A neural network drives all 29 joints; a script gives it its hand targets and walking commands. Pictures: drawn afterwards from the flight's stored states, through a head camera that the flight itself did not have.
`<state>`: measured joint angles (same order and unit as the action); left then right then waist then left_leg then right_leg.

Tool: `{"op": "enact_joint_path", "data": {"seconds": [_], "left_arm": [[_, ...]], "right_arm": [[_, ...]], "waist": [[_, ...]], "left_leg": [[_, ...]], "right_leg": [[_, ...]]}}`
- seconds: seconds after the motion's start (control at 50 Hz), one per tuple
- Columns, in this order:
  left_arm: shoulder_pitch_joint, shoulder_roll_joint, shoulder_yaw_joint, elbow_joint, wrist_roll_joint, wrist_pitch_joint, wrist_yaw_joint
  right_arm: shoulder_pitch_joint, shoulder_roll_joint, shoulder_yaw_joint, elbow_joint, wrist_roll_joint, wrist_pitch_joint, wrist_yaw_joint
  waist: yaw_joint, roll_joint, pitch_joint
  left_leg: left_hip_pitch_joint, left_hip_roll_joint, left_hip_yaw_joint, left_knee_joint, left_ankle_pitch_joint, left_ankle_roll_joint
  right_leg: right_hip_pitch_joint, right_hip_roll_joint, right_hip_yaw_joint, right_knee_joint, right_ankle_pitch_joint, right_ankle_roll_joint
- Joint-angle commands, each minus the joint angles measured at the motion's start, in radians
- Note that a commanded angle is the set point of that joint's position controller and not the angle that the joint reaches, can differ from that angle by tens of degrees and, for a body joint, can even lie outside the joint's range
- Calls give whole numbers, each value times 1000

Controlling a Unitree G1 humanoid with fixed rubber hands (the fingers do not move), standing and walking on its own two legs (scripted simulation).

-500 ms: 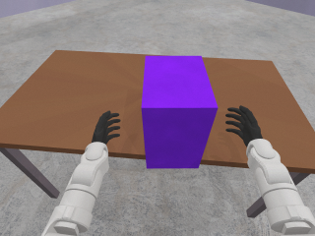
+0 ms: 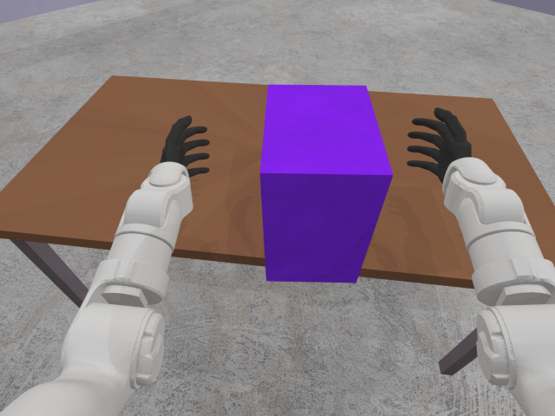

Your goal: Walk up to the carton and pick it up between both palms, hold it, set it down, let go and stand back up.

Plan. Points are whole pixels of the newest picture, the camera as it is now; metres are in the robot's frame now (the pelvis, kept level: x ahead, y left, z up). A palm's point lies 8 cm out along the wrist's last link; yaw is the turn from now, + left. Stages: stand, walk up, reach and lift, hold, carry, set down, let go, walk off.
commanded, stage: reach and lift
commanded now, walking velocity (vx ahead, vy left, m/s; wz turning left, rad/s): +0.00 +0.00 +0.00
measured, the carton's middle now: (313, 187) +0.52 -0.02 +0.03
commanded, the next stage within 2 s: none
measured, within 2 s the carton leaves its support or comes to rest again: neither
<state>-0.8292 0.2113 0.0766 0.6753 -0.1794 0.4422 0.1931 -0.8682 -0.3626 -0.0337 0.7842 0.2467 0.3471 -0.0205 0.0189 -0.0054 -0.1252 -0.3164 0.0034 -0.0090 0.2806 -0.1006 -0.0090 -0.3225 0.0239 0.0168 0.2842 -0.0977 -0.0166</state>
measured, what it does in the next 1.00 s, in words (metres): stands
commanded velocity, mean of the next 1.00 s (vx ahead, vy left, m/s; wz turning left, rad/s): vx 0.00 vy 0.00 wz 0.00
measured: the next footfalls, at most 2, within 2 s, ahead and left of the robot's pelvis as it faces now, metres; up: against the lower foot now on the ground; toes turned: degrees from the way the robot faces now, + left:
none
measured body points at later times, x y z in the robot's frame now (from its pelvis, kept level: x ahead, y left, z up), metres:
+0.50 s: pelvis +0.02 +0.00 +0.00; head +0.05 +0.00 +0.45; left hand +0.48 +0.20 +0.21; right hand +0.50 -0.20 +0.23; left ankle +0.02 +0.12 -0.75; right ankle +0.02 -0.11 -0.75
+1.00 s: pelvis +0.01 +0.00 +0.00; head +0.06 +0.00 +0.45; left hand +0.49 +0.21 +0.23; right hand +0.51 -0.20 +0.25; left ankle +0.02 +0.12 -0.75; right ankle +0.02 -0.11 -0.75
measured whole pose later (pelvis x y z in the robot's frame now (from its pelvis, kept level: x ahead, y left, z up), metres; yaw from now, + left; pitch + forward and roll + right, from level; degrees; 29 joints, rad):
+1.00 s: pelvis +0.01 +0.00 +0.00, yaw +0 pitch +12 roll +0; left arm -1.24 0.35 0.04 0.93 -0.28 0.57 0.15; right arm -1.34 -0.48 0.01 1.08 0.32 0.50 -0.01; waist 0.04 0.00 -0.13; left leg -0.34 0.00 -0.02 0.15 -0.03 -0.01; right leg -0.34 0.02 0.02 0.16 -0.03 -0.01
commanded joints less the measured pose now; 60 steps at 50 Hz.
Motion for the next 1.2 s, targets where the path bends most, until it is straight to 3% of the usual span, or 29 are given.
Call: {"op": "enact_joint_path", "data": {"seconds": [0.0,0.06,0.14,0.24,0.3,0.34,0.36,0.38,0.44,0.5,0.56,0.62,0.68,0.72,0.78,0.88,0.92,0.94,1.0,1.04,1.1,1.18], "left_arm": [[-536,143,5,-148,-33,10,10],[-524,149,6,-90,-56,41,5],[-554,172,-1,-87,-63,54,-1],[-574,206,9,-37,-75,61,-3],[-669,229,-11,-83,-98,56,-4],[-714,228,-24,-119,-121,65,-2],[-720,237,-18,-122,-124,70,-3],[-720,239,-22,-126,-128,79,-6],[-700,246,-4,-58,-95,113,-11],[-747,256,11,-22,-97,129,-18],[-816,263,10,-34,-93,129,-20],[-831,269,8,-6,-90,133,-15],[-833,277,10,76,-84,148,-22],[-811,272,9,75,-77,134,-32],[-851,275,-5,78,-88,124,-37],[-860,280,-13,98,-98,110,-39],[-895,283,-14,88,-96,92,-41],[-897,275,-18,88,-102,84,-42],[-893,261,-34,109,-96,55,-41],[-848,271,-22,143,-90,44,-41],[-823,241,-36,156,-89,32,-44],[-821,252,-15,93,-83,-21,-52]], "right_arm": [[-523,-186,-27,-95,25,4,-12],[-513,-177,-11,-57,30,33,-14],[-546,-211,-10,-35,38,52,-10],[-622,-227,5,-9,49,57,-2],[-709,-240,14,-36,80,62,-10],[-748,-243,37,-74,94,71,-13],[-741,-246,43,-63,110,80,-17],[-737,-234,34,-66,108,93,-18],[-727,-248,17,-32,84,128,-19],[-788,-260,16,1,74,144,-9],[-849,-266,11,4,76,146,-15],[-873,-260,20,48,87,151,-15],[-888,-262,29,107,84,163,0],[-886,-248,33,93,75,149,8],[-904,-261,23,125,67,141,7],[-929,-272,24,115,70,128,9],[-920,-263,21,169,69,116,12],[-927,-271,4,191,66,109,13],[-919,-268,20,203,65,74,18],[-917,-273,27,185,60,56,23],[-861,-245,25,218,64,45,26],[-857,-238,12,173,42,7,20]], "waist": [[4,16,-465],[2,-24,-477],[6,-5,-488],[15,-41,-508],[3,-42,-587],[4,-58,-648],[6,-25,-639],[-3,-35,-640],[1,-6,-622],[10,-50,-581],[0,-32,-627],[25,-16,-649],[21,-40,-593],[30,-37,-569],[15,-34,-599],[17,-34,-612],[19,-6,-580],[0,5,-582],[8,25,-596],[24,-22,-628],[16,12,-583],[11,-35,-621]], "left_leg": [[179,-44,-2,19,73,-30],[221,-48,-9,13,133,-33],[231,-47,-13,1,225,-37],[256,-51,-18,-4,309,-35],[257,-53,-7,5,376,-31],[271,-47,-9,5,387,-30],[249,-50,-7,-2,375,-29],[253,-52,-7,-7,382,-23],[281,-49,-8,-28,391,-32],[272,-49,-15,-49,406,-36],[288,-46,-13,-43,437,-41],[287,-47,-5,-46,432,-46],[266,-40,-8,-66,349,-48],[262,-43,-5,-65,372,-48],[280,-37,-9,-74,378,-47],[286,-33,-7,-52,370,-53],[258,-28,-4,-59,291,-59],[269,-32,-6,-57,294,-63],[265,-28,-8,-53,288,-65],[250,-23,-17,-66,272,-55],[245,-20,-17,-68,250,-58],[234,-19,-25,-58,282,-46]], "right_leg": [[139,26,-10,4,106,24],[142,27,-16,-5,178,29],[192,26,-8,-13,276,35],[208,28,-7,-11,359,53],[232,28,-8,7,436,64],[244,24,-13,12,450,65],[269,20,-8,7,453,63],[261,25,-12,12,468,70],[256,21,-12,-15,468,69],[249,21,-19,-25,484,76],[254,21,-11,-24,506,73],[271,17,-9,-25,490,75],[248,21,-8,-49,408,85],[242,15,-4,-56,430,86],[229,20,-12,-63,416,89],[218,24,-11,-72,379,82],[195,18,-11,-82,300,75],[185,17,-6,-86,300,72],[169,14,-6,-90,286,63],[187,9,-6,-92,280,70],[177,14,-9,-101,246,65],[188,10,-1,-98,295,65]]}}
